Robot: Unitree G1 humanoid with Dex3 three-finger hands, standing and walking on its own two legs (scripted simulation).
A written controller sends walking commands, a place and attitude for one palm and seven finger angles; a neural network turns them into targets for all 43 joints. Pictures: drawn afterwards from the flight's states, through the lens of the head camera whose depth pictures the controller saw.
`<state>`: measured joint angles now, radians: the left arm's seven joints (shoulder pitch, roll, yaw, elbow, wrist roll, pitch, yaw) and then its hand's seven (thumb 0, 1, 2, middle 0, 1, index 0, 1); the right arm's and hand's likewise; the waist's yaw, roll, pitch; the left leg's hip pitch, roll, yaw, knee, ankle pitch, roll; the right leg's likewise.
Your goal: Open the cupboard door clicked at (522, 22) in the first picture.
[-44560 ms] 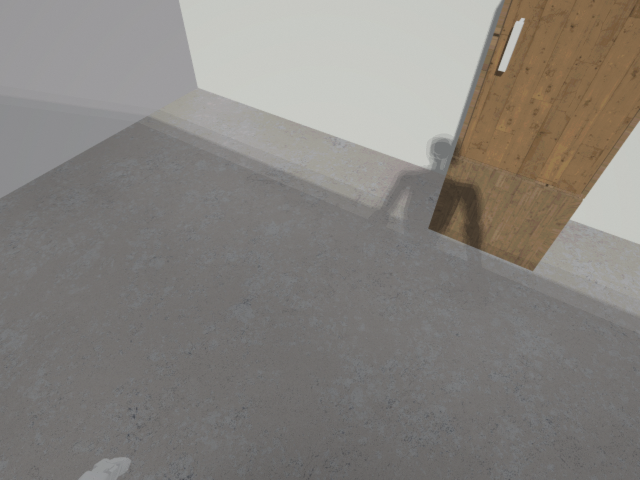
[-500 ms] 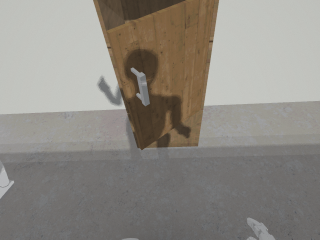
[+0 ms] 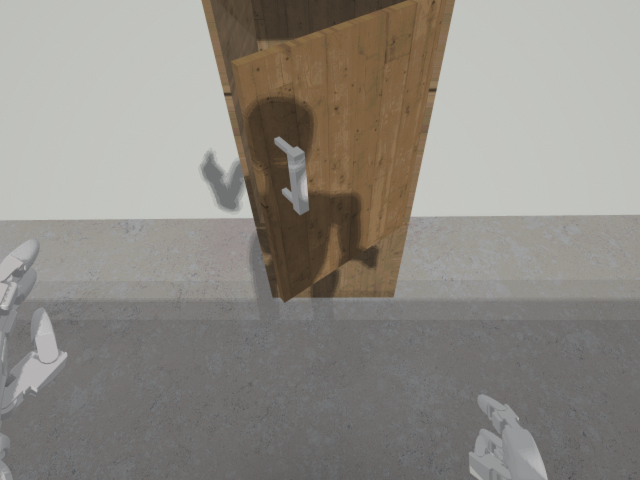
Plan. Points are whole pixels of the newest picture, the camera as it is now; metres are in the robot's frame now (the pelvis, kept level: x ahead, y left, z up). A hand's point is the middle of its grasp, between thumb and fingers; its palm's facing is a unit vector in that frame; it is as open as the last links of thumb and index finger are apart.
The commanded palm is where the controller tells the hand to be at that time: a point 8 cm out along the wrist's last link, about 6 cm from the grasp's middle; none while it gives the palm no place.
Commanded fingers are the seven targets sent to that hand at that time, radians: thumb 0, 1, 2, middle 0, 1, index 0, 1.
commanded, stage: stop stepping back and stand still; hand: left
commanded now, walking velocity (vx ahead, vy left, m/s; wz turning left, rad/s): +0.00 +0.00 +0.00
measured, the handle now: (291, 176) +0.56 +0.10 +0.05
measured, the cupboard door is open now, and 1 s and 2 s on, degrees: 38 38 38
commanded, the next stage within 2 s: let the arm hang, fingers relaxed in 0.86 s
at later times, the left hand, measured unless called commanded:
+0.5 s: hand (17, 342) +0.21 +0.31 +0.14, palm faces +0.36 -0.79 -0.49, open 7.4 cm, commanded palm +0.15 +0.35 +0.17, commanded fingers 0.00 0.90 0.90 -0.20 -0.30 -0.20 -0.30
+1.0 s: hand (10, 338) +0.22 +0.34 +0.12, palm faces +0.35 -0.79 -0.51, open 7.4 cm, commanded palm none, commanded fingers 0.00 0.90 0.90 -0.20 -0.30 -0.20 -0.30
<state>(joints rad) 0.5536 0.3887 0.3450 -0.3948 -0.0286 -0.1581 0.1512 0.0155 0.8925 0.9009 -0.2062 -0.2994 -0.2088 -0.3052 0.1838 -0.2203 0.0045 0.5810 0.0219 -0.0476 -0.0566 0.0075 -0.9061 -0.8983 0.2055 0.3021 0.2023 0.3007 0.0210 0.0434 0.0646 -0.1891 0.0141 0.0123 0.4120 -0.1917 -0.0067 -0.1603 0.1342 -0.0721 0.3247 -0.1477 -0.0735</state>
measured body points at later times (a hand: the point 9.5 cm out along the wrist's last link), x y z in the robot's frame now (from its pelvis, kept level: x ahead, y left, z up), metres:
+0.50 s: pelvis +0.01 +0.05 +0.00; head +0.02 +0.05 +0.45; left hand +0.18 +0.35 +0.17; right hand +0.17 -0.19 -0.09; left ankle +0.02 +0.13 -0.74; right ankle +0.03 -0.02 -0.74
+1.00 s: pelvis +0.02 +0.07 +0.00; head +0.04 +0.07 +0.45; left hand +0.19 +0.38 +0.15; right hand +0.20 -0.15 -0.09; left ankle +0.02 +0.13 -0.74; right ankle +0.03 -0.02 -0.74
